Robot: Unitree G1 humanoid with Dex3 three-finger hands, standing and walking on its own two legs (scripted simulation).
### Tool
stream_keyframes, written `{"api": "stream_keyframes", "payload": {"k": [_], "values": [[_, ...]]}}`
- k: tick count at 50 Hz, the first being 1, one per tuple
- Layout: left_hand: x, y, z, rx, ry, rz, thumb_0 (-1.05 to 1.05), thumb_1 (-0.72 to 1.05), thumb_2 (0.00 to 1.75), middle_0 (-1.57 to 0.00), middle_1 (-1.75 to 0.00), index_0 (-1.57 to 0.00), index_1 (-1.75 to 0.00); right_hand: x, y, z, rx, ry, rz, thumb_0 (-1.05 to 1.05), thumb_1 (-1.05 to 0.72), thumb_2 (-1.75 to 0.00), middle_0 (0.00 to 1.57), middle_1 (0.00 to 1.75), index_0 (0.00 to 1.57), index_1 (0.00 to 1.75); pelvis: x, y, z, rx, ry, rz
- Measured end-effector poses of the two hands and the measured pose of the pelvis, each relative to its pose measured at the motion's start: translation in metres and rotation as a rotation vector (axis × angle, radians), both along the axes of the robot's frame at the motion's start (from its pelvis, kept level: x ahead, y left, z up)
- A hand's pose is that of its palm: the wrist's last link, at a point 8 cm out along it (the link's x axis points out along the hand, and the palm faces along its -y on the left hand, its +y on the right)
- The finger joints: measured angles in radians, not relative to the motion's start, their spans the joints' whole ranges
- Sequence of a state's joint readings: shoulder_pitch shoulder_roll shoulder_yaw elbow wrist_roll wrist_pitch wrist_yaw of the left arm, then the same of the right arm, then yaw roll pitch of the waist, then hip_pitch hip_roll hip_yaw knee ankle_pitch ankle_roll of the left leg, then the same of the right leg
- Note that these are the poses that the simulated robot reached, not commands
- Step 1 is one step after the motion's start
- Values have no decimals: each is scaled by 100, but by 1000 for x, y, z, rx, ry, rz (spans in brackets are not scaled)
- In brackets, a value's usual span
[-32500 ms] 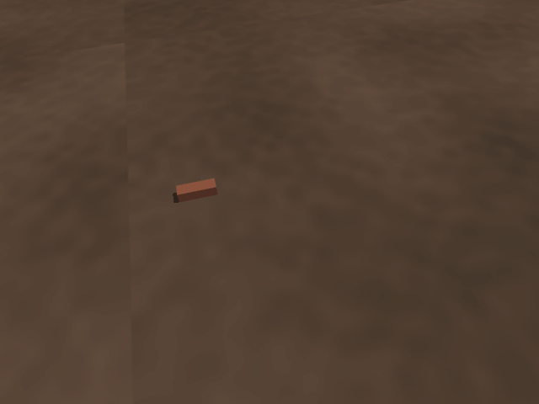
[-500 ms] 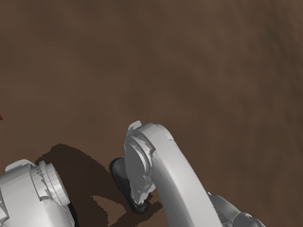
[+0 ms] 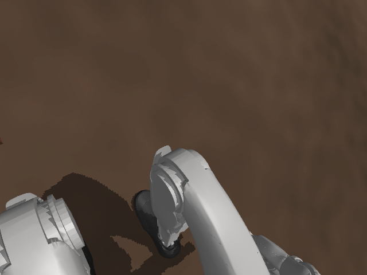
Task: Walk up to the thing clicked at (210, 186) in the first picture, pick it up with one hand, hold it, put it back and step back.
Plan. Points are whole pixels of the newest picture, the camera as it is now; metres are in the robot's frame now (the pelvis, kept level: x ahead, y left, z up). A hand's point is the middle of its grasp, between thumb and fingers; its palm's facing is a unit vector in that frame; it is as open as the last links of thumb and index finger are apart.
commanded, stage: open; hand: left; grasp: from above
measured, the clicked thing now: out of the picture +0.43 +0.34 -0.28
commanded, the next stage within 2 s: withdraw in 0.04 s
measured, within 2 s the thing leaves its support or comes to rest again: neither
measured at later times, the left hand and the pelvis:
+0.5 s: hand out of the picture +0.44 +0.36 -0.17, palm faces -0.25 -0.10 -0.96, open 14.0 cm; pelvis +0.01 +0.00 +0.01, yaw +1 degrees
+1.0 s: hand out of the picture +0.41 +0.33 -0.14, palm faces -0.45 -0.14 -0.88, open 14.0 cm; pelvis -0.01 -0.01 +0.03, yaw +7 degrees
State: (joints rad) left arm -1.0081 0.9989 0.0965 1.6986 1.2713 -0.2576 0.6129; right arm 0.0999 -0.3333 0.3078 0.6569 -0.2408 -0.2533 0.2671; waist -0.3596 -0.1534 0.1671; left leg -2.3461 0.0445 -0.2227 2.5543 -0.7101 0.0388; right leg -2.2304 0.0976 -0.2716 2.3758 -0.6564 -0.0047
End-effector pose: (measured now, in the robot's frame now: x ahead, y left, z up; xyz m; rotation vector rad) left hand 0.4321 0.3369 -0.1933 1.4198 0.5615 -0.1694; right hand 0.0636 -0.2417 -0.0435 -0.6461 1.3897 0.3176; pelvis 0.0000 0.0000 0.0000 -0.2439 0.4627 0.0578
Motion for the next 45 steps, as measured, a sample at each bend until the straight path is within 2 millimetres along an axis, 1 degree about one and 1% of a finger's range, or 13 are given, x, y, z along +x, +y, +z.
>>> {"api": "stream_keyframes", "payload": {"k": [12,15,17,21,25,28,32,35,37,39,42,45], "values": [[-1,0,3,-9,-19,14,0,-46,99,-9,-104,-10,-103,-5,-3,1,-9,-4,-7,0,-89,-90,20,30,20,30,-2,0,0,-1,-9,-6],[0,4,9,-5,-58,28,0,-46,98,-9,-103,-10,-101,-6,-3,2,-10,-2,-10,0,-89,-90,20,30,20,30,-2,0,0,0,-4,-5],[2,8,17,7,-88,38,0,-46,98,-9,-102,-10,-100,-6,-4,2,-7,-1,-16,0,-89,-90,20,30,20,30,-1,0,0,2,4,-3],[6,17,43,39,-147,47,0,-48,96,-9,-100,-10,-99,0,-6,0,9,-11,-43,0,-90,-90,20,30,20,30,3,-1,3,7,34,4],[7,25,85,85,-192,56,0,-48,97,-9,-98,-10,-97,16,-7,-5,43,-54,-84,0,-90,-90,20,30,20,30,6,0,11,15,71,17],[1,29,117,119,-161,71,0,-49,97,-9,-98,-10,-97,31,-7,-8,78,-91,-117,0,-90,-90,20,30,20,30,6,0,21,29,96,29],[-11,26,150,127,-77,87,0,-49,98,-9,-97,-9,-97,50,-4,-5,121,-138,-141,0,-90,-90,20,30,20,29,2,-1,39,56,108,47],[-18,16,163,92,-12,87,0,-50,99,-9,-97,-9,-98,59,-4,2,130,-165,-141,0,-90,-90,20,30,20,29,-2,-4,51,76,107,59],[-21,7,165,59,21,77,0,-50,99,-9,-98,-9,-98,62,-7,8,117,-179,-138,0,-90,-90,20,30,20,29,-5,-6,57,85,105,65],[-23,-1,163,36,49,54,0,-50,100,-9,-98,-9,-99,62,-11,13,92,-187,-132,0,-90,-90,20,30,20,29,-7,-9,60,90,101,69],[-23,-9,152,11,64,15,0,-50,100,-9,-99,-9,-99,57,-19,17,42,-188,-130,0,-90,-90,20,30,20,29,-10,-12,58,94,95,73],[-23,-11,136,-2,55,-18,0,-50,100,-9,-100,-9,-100,47,-28,14,-12,-166,-133,0,-90,-90,20,30,20,29,-11,-13,50,94,90,72]]}}
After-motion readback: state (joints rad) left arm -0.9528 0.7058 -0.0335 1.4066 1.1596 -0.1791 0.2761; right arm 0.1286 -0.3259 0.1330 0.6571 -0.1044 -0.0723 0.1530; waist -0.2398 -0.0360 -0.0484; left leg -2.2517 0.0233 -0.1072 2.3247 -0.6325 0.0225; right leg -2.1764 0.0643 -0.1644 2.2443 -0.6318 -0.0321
